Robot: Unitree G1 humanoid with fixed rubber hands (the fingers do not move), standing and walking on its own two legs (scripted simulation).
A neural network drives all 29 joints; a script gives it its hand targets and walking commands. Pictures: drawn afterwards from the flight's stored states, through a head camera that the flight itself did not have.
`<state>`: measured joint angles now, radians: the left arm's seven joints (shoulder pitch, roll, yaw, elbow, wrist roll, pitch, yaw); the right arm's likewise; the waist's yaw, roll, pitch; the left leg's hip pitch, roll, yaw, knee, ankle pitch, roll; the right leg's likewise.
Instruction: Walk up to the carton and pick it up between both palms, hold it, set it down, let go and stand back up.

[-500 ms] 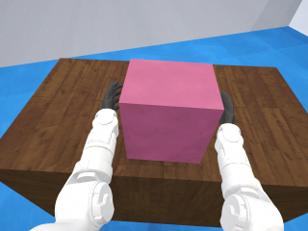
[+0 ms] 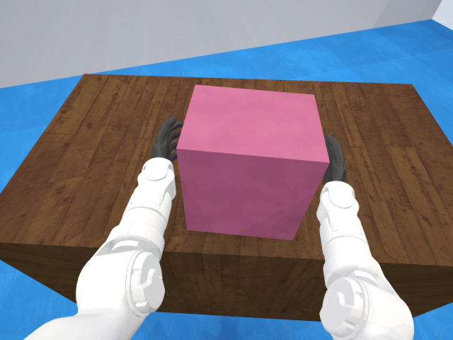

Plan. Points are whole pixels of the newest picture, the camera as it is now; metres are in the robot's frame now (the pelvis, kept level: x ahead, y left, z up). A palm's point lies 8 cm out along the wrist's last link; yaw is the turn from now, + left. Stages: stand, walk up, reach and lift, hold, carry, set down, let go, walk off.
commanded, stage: set down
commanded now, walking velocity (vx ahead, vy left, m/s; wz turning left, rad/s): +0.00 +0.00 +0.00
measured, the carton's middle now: (246, 166) +0.45 -0.06 +0.03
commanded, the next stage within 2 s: none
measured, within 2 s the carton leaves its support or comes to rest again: rests again in 1.86 s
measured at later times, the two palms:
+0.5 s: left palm (167, 159) +0.45 +0.10 +0.07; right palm (330, 183) +0.39 -0.22 +0.04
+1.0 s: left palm (163, 167) +0.45 +0.11 +0.05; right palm (327, 183) +0.39 -0.21 +0.04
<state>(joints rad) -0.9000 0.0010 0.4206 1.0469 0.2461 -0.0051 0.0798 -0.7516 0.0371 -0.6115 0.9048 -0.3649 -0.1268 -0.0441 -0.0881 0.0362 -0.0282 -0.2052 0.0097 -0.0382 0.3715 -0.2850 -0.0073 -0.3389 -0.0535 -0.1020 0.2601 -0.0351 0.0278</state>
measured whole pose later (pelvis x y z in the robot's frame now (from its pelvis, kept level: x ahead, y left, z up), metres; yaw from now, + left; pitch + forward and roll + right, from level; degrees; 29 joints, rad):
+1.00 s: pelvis +0.00 -0.01 +0.00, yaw +0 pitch +14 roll -1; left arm -0.96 0.09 0.43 1.29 0.24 -0.27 0.07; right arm -0.82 0.02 -0.67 1.08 -0.45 -0.34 -0.03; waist -0.10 0.04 -0.08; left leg -0.38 0.01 -0.05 0.42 -0.28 -0.02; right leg -0.50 -0.05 -0.11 0.29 -0.03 0.01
